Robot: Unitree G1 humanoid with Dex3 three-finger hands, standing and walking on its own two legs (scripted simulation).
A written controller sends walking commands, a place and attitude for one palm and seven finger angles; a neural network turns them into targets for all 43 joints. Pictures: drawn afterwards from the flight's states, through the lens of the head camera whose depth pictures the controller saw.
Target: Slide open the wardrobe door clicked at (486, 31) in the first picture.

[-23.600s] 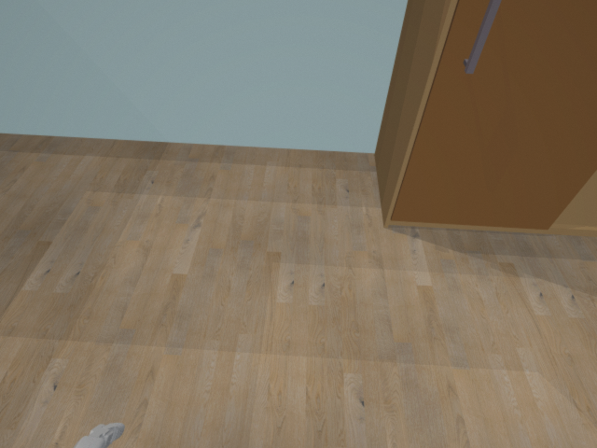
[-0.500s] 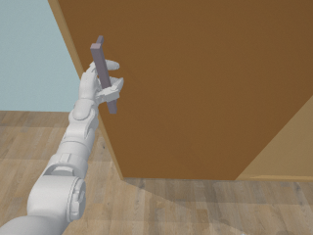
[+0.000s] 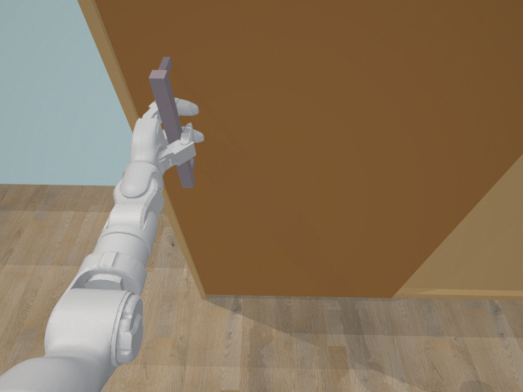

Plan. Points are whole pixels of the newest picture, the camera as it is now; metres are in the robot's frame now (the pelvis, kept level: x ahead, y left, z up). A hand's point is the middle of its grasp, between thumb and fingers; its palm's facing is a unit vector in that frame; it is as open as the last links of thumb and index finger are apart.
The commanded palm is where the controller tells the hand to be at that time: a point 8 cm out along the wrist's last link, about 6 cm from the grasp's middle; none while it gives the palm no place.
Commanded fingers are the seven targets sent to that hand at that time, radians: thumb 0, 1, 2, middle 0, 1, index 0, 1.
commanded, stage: grip the handle and tug to test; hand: left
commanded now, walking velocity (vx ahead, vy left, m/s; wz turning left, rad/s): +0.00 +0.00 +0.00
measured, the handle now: (178, 130) +0.50 +0.14 +0.13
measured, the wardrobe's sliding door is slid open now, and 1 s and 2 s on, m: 0.00 0.01 0.08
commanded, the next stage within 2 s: tug the door sideways, standing still in 0.30 s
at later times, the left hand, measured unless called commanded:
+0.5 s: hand (189, 147) +0.45 +0.11 +0.13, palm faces -0.04 -1.00 -0.01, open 5.4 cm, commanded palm +0.43 +0.16 +0.13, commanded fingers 0.00 0.90 0.90 -0.45 -1.40 -0.45 -1.40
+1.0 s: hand (196, 146) +0.45 +0.10 +0.13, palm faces +0.02 -1.00 -0.03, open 5.4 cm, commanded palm +0.43 +0.10 +0.13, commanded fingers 0.00 0.90 0.90 -0.45 -1.40 -0.45 -1.40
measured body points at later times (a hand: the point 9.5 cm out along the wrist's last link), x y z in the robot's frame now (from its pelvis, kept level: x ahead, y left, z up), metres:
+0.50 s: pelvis +0.04 +0.00 +0.01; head +0.07 -0.01 +0.46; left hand +0.45 +0.17 +0.14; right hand +0.14 -0.25 -0.10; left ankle +0.02 +0.12 -0.72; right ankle -0.01 -0.11 -0.72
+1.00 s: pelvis +0.02 +0.00 +0.00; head +0.06 -0.01 +0.45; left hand +0.45 +0.16 +0.14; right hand +0.12 -0.24 -0.12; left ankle +0.02 +0.12 -0.72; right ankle -0.01 -0.11 -0.72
